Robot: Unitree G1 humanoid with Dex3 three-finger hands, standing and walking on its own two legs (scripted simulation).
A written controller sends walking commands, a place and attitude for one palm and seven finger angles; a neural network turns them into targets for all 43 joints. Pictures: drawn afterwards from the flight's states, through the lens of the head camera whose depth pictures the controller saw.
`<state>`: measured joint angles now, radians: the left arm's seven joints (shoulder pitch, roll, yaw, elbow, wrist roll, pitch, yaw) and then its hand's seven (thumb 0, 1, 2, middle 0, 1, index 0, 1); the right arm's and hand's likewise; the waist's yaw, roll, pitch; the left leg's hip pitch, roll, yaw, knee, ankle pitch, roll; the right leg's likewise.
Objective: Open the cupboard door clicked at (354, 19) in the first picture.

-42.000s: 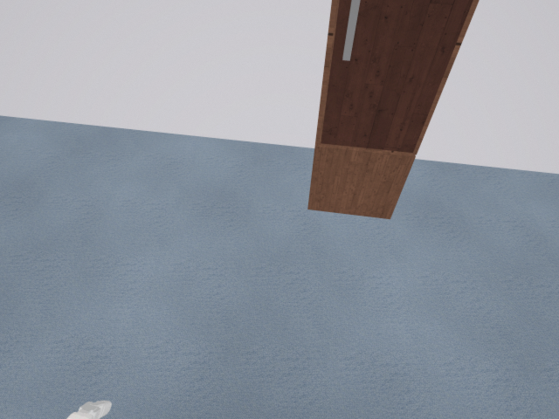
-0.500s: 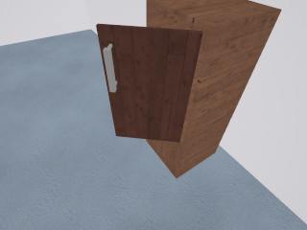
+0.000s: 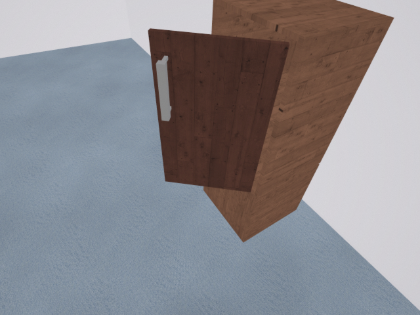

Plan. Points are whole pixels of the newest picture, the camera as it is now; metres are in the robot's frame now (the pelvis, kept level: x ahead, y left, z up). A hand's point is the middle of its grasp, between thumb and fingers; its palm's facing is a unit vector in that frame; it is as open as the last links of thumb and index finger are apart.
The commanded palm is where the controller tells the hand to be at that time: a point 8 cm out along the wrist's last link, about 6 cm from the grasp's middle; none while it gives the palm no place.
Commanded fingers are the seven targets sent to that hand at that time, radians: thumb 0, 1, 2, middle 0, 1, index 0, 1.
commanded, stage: look again from close up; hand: left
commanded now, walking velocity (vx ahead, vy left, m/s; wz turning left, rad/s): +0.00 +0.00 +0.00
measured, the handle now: (165, 89) +0.67 +0.18 +0.10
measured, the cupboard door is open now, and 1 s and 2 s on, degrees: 50 50 50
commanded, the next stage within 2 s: shuffle to correct the standing spot in 0.44 s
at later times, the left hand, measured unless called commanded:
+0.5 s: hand out of the picture -0.05 +0.17 -0.18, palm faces +0.09 -0.99 -0.14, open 7.4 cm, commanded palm none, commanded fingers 0.00 0.90 0.90 -0.20 -0.30 -0.20 -0.30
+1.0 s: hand out of the picture -0.15 +0.20 -0.19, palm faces +0.06 -0.99 -0.13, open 7.4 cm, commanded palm none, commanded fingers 0.00 0.90 0.90 -0.20 -0.30 -0.20 -0.30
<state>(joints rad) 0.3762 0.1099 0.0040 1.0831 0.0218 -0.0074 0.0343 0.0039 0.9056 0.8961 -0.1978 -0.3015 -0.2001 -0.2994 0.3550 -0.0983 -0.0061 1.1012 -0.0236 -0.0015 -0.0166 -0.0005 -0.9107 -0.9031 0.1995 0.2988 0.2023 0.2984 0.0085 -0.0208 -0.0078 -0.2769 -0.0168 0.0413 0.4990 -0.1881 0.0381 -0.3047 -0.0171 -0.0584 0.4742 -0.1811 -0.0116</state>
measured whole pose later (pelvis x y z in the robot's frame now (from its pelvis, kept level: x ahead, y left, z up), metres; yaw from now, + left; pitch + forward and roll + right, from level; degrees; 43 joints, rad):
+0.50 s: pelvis -0.03 +0.01 +0.00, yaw +1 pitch -3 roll -1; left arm 0.38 0.13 0.02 1.07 0.03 0.00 0.03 0.00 0.91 0.90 -0.20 -0.30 -0.20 -0.30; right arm 0.32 -0.13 -0.02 1.09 -0.03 0.01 -0.02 0.00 -0.91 -0.90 0.20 0.30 0.20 0.30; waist 0.01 -0.02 0.01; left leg -0.31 -0.04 0.04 0.50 -0.22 0.05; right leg -0.33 -0.01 -0.01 0.48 -0.23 0.00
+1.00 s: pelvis -0.10 +0.04 -0.01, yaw -4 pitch -2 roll +0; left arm 0.47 0.13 0.06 1.05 0.03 0.02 0.01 0.01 0.90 0.90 -0.20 -0.30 -0.20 -0.30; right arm 0.21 -0.15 -0.05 0.91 -0.03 -0.04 0.00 0.00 -0.91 -0.90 0.20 0.30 0.20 0.30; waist 0.03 -0.04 -0.04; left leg -0.21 0.01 0.08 0.56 -0.37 0.03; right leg -0.47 0.03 0.08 0.68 -0.38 -0.04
